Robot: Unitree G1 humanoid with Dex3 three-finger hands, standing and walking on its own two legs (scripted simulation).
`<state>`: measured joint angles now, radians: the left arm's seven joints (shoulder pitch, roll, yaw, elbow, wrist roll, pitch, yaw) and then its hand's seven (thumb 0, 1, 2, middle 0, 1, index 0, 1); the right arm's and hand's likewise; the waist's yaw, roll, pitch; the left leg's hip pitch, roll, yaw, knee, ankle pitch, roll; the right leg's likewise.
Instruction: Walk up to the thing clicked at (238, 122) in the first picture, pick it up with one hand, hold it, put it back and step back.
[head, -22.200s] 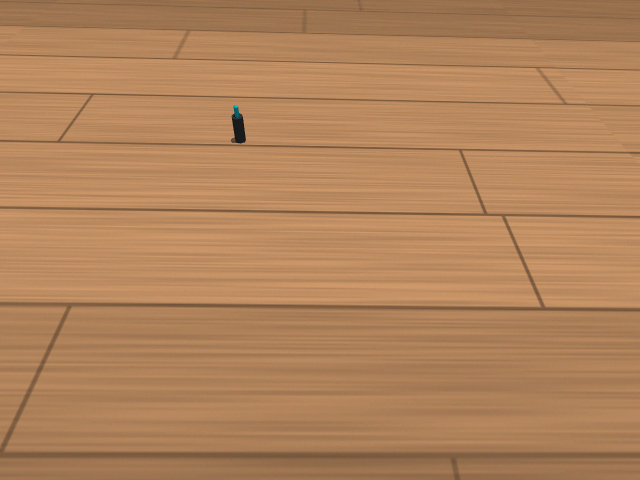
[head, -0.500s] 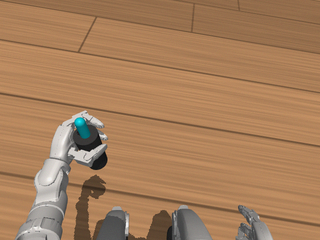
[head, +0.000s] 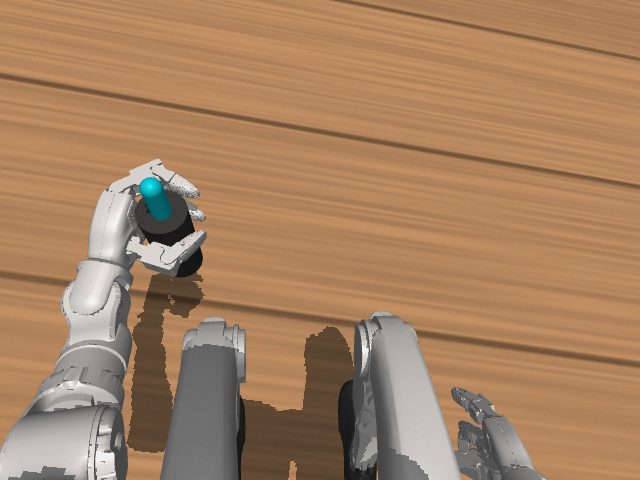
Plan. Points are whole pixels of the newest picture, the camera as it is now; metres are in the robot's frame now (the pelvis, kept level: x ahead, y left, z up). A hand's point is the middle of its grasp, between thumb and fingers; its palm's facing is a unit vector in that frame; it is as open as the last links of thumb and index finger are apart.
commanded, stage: crouch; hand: left
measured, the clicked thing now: (169, 228) +0.41 +0.17 -0.05
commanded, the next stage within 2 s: lower in 0.94 s
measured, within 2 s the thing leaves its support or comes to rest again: neither
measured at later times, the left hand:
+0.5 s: hand (200, 234) +0.45 +0.15 -0.16, palm faces -0.15 -0.99 +0.01, open 7.9 cm
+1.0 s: hand (205, 246) +0.45 +0.15 -0.21, palm faces -0.18 -0.98 -0.02, open 7.9 cm
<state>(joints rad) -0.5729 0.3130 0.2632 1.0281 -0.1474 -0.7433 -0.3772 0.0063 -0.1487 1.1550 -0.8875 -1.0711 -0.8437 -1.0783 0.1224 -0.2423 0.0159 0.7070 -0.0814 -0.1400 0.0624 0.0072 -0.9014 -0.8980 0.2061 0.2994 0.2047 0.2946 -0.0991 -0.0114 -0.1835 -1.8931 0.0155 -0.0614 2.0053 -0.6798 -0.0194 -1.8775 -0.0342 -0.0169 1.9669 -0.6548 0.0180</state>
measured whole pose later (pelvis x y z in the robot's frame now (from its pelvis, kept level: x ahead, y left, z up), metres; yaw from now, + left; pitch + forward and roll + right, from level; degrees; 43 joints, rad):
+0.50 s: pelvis -0.02 +0.00 -0.11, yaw -3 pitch +29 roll -5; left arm -0.74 0.41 0.34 1.16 -0.10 -0.74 -0.33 0.01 -0.15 1.15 -0.89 -1.07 -0.85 -1.08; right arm 0.13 -0.29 0.07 0.72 -0.12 -0.08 0.10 0.01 -0.89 -0.89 0.21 0.30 0.20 0.29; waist -0.17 -0.03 -0.07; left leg -2.20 0.00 -0.12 2.36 -0.68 -0.03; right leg -2.17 -0.02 -0.04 2.29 -0.64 0.03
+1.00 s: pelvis -0.02 +0.01 -0.14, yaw -5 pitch +26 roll -9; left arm -0.71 0.48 0.27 1.14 -0.09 -0.78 -0.27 0.01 -0.15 1.15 -0.89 -1.07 -0.85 -1.07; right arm 0.05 -0.31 0.15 0.70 -0.17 -0.03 0.13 0.00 -0.89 -0.90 0.21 0.30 0.20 0.29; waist -0.19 -0.07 0.02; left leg -2.26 -0.01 -0.18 2.49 -0.69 -0.03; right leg -2.19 -0.01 -0.09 2.37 -0.63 0.04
